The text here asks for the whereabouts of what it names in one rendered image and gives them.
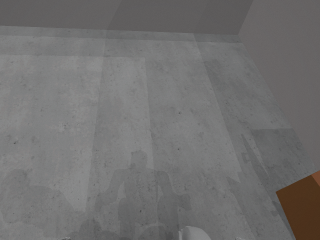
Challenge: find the robot right thigh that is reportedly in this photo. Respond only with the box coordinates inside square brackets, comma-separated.
[177, 226, 211, 240]

